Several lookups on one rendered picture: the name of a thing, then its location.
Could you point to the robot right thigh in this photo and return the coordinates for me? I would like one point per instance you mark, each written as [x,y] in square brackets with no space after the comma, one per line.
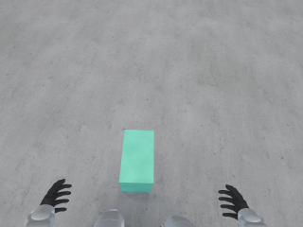
[177,221]

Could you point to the robot right forearm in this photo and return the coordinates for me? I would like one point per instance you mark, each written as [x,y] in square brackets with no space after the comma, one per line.
[248,217]

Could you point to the right robot hand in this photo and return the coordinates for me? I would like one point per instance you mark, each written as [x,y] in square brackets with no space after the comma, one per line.
[237,200]

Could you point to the robot left forearm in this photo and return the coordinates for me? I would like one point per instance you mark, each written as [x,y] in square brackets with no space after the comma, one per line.
[41,216]

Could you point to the robot left thigh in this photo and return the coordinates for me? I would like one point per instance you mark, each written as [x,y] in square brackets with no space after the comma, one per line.
[110,219]

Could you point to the robot thigh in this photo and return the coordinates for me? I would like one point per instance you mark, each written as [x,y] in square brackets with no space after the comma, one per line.
[110,219]
[177,221]

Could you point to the left robot hand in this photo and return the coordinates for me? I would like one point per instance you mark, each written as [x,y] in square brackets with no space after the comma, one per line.
[53,194]

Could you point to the carton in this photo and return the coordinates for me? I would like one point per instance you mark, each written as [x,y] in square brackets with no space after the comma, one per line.
[137,161]

